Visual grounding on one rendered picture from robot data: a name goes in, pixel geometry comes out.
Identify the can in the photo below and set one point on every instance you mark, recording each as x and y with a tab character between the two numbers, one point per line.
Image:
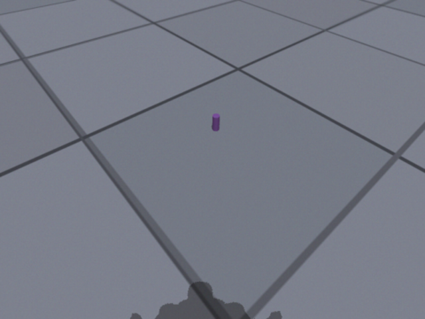
216	121

